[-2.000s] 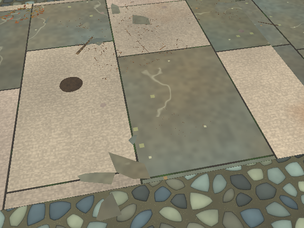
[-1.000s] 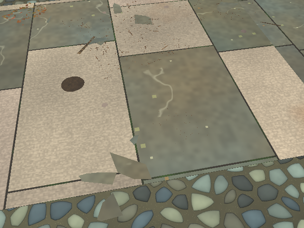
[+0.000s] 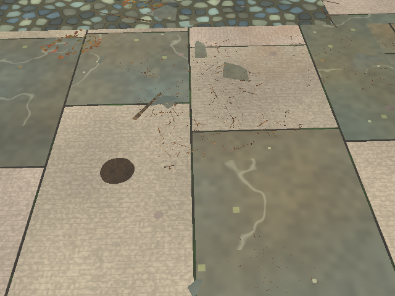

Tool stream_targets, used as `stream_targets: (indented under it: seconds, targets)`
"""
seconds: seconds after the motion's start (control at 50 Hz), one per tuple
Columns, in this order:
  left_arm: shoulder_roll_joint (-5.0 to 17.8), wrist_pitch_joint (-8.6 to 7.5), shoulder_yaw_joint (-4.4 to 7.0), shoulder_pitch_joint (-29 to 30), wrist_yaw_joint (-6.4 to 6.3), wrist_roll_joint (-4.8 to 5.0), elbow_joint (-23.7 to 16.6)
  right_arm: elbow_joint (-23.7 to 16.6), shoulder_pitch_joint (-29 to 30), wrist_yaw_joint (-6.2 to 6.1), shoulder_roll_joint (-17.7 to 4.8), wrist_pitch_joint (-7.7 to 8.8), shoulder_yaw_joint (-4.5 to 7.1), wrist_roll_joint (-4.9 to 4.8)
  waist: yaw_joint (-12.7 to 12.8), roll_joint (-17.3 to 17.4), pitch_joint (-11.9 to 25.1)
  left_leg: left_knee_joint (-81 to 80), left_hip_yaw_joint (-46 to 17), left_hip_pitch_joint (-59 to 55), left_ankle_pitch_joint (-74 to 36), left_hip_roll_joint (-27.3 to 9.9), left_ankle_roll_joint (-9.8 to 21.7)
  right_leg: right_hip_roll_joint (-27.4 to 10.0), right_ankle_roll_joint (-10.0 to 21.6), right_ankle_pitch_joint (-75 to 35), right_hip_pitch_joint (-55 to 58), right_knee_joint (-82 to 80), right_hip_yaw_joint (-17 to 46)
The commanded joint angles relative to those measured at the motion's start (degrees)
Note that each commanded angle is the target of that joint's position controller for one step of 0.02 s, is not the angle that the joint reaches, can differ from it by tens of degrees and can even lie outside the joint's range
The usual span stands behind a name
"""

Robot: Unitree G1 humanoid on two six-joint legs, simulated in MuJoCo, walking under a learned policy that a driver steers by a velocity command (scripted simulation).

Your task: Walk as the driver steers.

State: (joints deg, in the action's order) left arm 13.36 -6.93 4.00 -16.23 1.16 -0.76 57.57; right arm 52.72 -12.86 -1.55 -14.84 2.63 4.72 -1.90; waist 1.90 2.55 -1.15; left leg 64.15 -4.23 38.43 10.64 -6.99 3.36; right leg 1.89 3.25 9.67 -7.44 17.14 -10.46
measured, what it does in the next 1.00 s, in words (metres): walks ahead, turning left: left foot, then right foot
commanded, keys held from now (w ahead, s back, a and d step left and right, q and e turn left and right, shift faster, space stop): w+q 0.42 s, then w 0.58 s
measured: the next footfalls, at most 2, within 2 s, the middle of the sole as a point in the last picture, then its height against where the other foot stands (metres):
left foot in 0.30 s outside the picture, level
right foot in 0.84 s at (199, 244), level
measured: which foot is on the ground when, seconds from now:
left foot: up 0.00-0.28, down 0.30-0.84, up 0.86-1.00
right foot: down 0.00-0.32, up 0.34-0.82, down 0.84-1.00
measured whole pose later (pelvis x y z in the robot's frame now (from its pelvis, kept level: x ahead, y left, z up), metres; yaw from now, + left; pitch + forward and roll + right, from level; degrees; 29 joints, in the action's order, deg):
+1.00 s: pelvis +0.59 +0.11 -0.01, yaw +20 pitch +2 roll -1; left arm 14.9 -6.3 3.2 -11.9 2.2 -0.1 48.7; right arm 47.5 -17.0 -0.3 -15.5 4.3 3.3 -0.9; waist 0.4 1.7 -1.3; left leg 67.2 -2.9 25.4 20.4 -1.6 2.9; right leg 3.0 3.8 8.7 -18.4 25.3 -3.2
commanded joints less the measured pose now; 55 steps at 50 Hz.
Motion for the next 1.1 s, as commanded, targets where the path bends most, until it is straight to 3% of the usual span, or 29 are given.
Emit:
stream_targets:
  seconds: [0.02, 0.1, 0.2, 0.24, 0.26, 0.28, 0.3, 0.32, 0.34, 0.36, 0.38, 0.4, 0.42, 0.44, 0.52, 0.62, 0.68, 0.74, 0.8, 0.82, 0.84, 0.86, 0.88, 0.9, 0.92, 0.94, 0.96, 1.0, 1.1]
  targets:
    - [6.8, -0.88, 1.12, 3.8, -1.32, -0.28, -3.6, -2.4, -2.5, 0.54, -1.6, -0.11, 0.69, 0.53, -2.9, -5.4, -2.7, -5.7, -3.0, 2.5, -9.0, -1.8, -0.7, -16.7, 7.5, -7.4, -3.2, -11.9, 7.5]
    - [8.8, -0.08, 1.48, 0.7, -2.5, 0.23, -3.5, -5.6, 6.1, 2.42, -0.4, 0.61, -0.1, 0.84, 0.0, -3.9, -4.3, -18.2, 2.2, 2.9, -15.5, -0.9, -0.9, -16.9, 6.4, -9.7, 1.5, -11.7, 2.2]
    - [10.4, 1.92, 2.25, -3.6, -2.69, 1.44, -2.9, -10.5, 13.4, 4.46, -0.3, 0.58, -0.66, 0.55, 2.1, -4.1, -6.0, -25.7, 6.9, 5.3, -8.3, 0.7, 1.0, -19.7, 5.4, -16.9, 12.3, -6.3, -1.0]
    - [12.0, 2.62, 2.73, -1.9, -2.78, 1.8, -3.8, -11.7, 11.7, 4.96, -2.1, 0.41, 0.1, 0.43, -0.2, -6.3, -3.2, -26.5, 10.3, -1.2, -2.6, 4.1, 2.9, -19.8, 4.1, -35.2, 13.8, 0.2, -2.9]
    - [12.9, 3.01, 2.95, -0.9, -2.88, 1.98, -4.3, -11.5, 8.0, 5.01, -3.8, 0.28, 0.94, 0.31, -2.7, -7.5, -0.3, -26.3, 12.1, -7.1, 0.2, 6.6, 4.1, -19.5, 3.3, -45.5, 13.8, 6.6, -3.7]
    - [13.4, 3.46, 2.97, 0.6, -2.88, 2.22, -4.8, -10.0, 0.6, 4.89, -6.4, 0.27, 2.37, 0.04, -7.2, -7.5, 3.9, -28.7, 13.2, -17.3, -0.7, 9.5, 5.9, -18.1, 2.1, -50.8, 11.7, 17.1, -4.8]
    - [12.9, 3.39, 2.61, 0.9, -2.87, 2.12, -5.5, -7.7, -8.8, 3.92, -10.7, 0.08, 4.62, 0.0, -11.7, -5.1, 9.2, -32.1, 10.0, -33.5, -3.7, 10.5, 8.3, -15.7, -0.5, -42.9, 2.7, 31.9, -5.2]
    - [5.7, 2.39, 0.59, -2.8, -2.35, 0.01, -8.1, -6.8, -12.3, 2.81, -17.7, -0.21, 6.24, 0.05, -8.1, 9.2, 13.5, -33.8, -16.2, -52.6, -1.1, -4.3, 15.5, -8.2, -3.9, 1.2, -20.8, 53.6, -4.0]
    - [4.3, -0.42, -0.51, -2.4, -1.45, 1.25, -10.3, -8.8, -12.3, 3.23, -17.2, 0.83, 5.27, 0.88, -6.3, 9.6, 23.0, -45.4, -44.9, -61.8, 7.4, -13.2, 23.3, 0.2, -4.4, 25.4, -33.4, 65.3, 10.9]
    - [8.5, -2.06, 0.58, 5.7, -0.89, 3.65, -12.2, -8.4, -12.4, 3.71, -12.4, 1.47, 3.83, 1.47, -9.2, 3.1, 18.2, -48.3, -39.2, -60.2, 4.9, -11.7, 19.0, -2.7, -2.6, 20.9, -39.8, 66.3, 15.8]
    - [8.2, -2.75, 0.41, 7.4, -0.86, 3.86, -12.8, -8.6, -9.2, 3.69, -10.2, 1.91, 3.19, 1.2, -7.4, 1.5, 11.7, -47.6, -30.1, -52.7, -0.1, -9.8, 16.7, -5.2, -1.3, 15.4, -40.7, 62.1, 15.3]
    - [8.2, -2.74, 0.63, 7.0, -1.39, 2.41, -11.8, -9.9, -4.2, 3.64, -8.1, 2.06, 2.53, 0.96, -4.5, -2.8, 8.1, -47.5, -22.9, -43.6, -5.7, -7.0, 14.8, -7.7, -1.3, 11.5, -36.8, 57.3, 15.2]
    - [9.0, -2.02, 1.31, 5.8, -1.66, 1.51, -11.3, -11.0, -0.9, 3.46, -6.3, 2.11, 1.88, 1.28, -2.2, -2.4, 6.4, -48.4, -18.3, -36.7, -10.7, -5.1, 13.7, -9.3, -1.6, 9.2, -32.1, 53.3, 15.4]
    - [9.1, -0.97, 1.56, 4.4, -1.5, 1.42, -11.0, -11.7, 0.5, 3.2, -5.4, 2.13, 1.5, 1.67, -0.8, -1.6, 6.1, -49.7, -15.9, -32.8, -12.9, -4.0, 13.3, -10.3, -2.1, 7.8, -28.7, 51.3, 15.3]
    - [6.3, 1.14, 1.01, 7.0, -1.69, 0.21, -12.0, -10.4, -3.2, 1.8, -7.4, 2.72, 1.71, 1.32, -1.1, -1.0, 3.5, -52.4, -8.7, -28.1, -22.1, -2.2, 13.1, -10.1, -5.2, 0.0, -29.1, 40.9, 12.9]
    - [5.0, 0.66, 0.19, 16.4, -0.96, 0.86, -14.4, -8.7, -6.9, 0.94, -7.7, 2.39, 1.37, 1.19, -5.0, 1.6, 0.7, -53.2, -4.7, -29.9, -15.2, 0.0, 9.3, -7.4, -5.0, -16.3, -28.9, 20.8, 11.7]
    - [5.2, 0.17, -0.1, 20.5, -0.12, 1.37, -15.6, -7.3, -9.1, 1.0, -8.1, 2.43, 1.34, 1.14, -6.8, 2.3, -1.6, -52.9, -6.0, -32.5, -10.8, -1.9, 9.1, -6.2, -4.0, -18.4, -28.9, 15.3, 11.3]
    - [6.2, -0.57, -0.08, 22.4, 0.95, 1.39, -17.1, -5.9, -10.8, 0.69, -8.3, 1.88, 1.46, 1.06, -7.0, 2.4, -2.6, -49.7, -8.0, -39.5, -14.6, -5.2, 8.9, -5.6, -1.8, -13.5, -32.0, 12.3, 11.5]
    - [8.1, -1.0, 0.55, 17.7, 1.42, 1.39, -16.4, -5.9, -9.3, 0.32, -9.5, 1.17, 1.78, 1.11, -3.8, 3.9, -0.3, -44.4, -7.9, -42.5, -28.1, -5.9, 7.0, -3.4, 0.8, -6.9, -24.8, 10.7, 9.9]
    - [9.5, -1.04, 1.33, 12.1, 1.2, 1.3, -14.9, -6.2, -8.1, 0.36, -9.7, 0.93, 1.71, 1.17, -0.5, 3.9, 3.2, -38.2, -6.2, -41.8, -38.0, -3.9, 6.0, -1.4, 2.2, -7.3, -16.4, 9.5, 8.1]
    - [11.9, -0.99, 2.32, 3.0, 0.88, 0.84, -12.6, -6.8, -7.3, 0.49, -8.6, 0.84, 1.04, 1.49, 3.6, 2.5, 9.9, -27.1, -3.8, -36.7, -38.1, -0.8, 4.3, -3.6, 4.6, -10.2, -2.2, 11.2, 9.9]
    - [15.9, -0.81, 3.08, -6.5, 0.62, 0.22, -11.4, -7.6, -10.4, 0.56, -5.4, 1.09, -0.21, 2.79, 5.0, -6.5, 19.1, -7.8, -1.3, -22.2, -18.0, 4.9, 1.9, -15.4, 9.7, -10.5, 17.0, 13.4, 25.2]
    - [16.4, -0.47, 3.29, -9.8, 1.28, 0.49, -9.3, -6.8, -18.0, 1.12, -0.7, 2.22, -1.42, 0.9, 1.9, -22.6, 24.7, 8.3, -3.1, -3.1, 22.5, 13.1, -1.0, -24.9, 17.0, 3.0, 31.2, 4.0, 51.5]
    - [11.3, -0.36, 1.96, -8.0, 1.28, 1.95, -9.6, -6.8, -12.9, 1.28, -6.8, 2.88, -0.48, -0.13, 4.1, -14.6, 18.5, 13.2, -6.6, 3.7, 21.9, 9.4, -0.3, -22.9, 14.0, 13.7, 27.9, 0.6, 51.3]
    - [9.3, -0.02, 1.26, -2.9, 0.95, 1.96, -10.6, -8.8, -6.2, 1.42, -8.7, 3.24, -0.05, -0.46, 3.8, -9.5, 10.0, 12.2, -3.9, 6.2, 15.9, 6.3, 0.1, -21.2, 11.4, 12.1, 19.1, -0.6, 42.5]
    - [8.7, 0.26, 0.78, 1.2, 0.9, 1.21, -11.6, -9.5, -3.1, 1.21, -8.2, 3.31, -0.12, 0.34, 2.0, -4.3, 5.6, 9.1, -2.0, 3.7, 11.0, 3.5, -0.1, -19.2, 10.4, 5.4, 10.0, -2.1, 36.4]
    - [7.7, 0.25, 0.42, 3.4, 0.96, 0.59, -11.9, -9.7, -2.5, 1.07, -7.7, 3.13, 0.2, 1.17, 0.2, -4.0, 3.3, 5.7, -1.5, 1.2, 8.2, 1.8, -0.3, -17.4, 10.2, -0.2, 4.1, -3.4, 32.5]
    - [7.1, -0.02, 0.08, 4.0, 1.0, 0.24, -11.5, -9.1, -5.3, 1.04, -5.8, 2.25, 0.17, 1.13, -2.1, -6.7, 3.4, 1.7, -1.1, -3.5, 6.1, 0.0, -0.8, -14.9, 10.2, -5.5, -0.6, -6.1, 27.3]
    - [10.1, 0.16, 0.79, 0.9, -0.16, 0.93, -9.6, -11.1, 0.7, 0.73, -4.1, 1.58, -0.35, 1.78, -1.4, -5.6, 1.1, -10.9, 1.0, 1.4, -4.2, -1.3, -3.5, -13.9, 10.7, -14.6, -1.0, -9.6, 19.8]
Velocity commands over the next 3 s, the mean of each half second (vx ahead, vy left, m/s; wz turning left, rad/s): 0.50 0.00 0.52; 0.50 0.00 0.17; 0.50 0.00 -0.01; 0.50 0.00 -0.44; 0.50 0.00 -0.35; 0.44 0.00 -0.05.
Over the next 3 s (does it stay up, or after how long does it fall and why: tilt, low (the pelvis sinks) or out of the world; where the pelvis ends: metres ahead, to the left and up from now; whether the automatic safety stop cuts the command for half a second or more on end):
stays up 1.65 0.26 -0.02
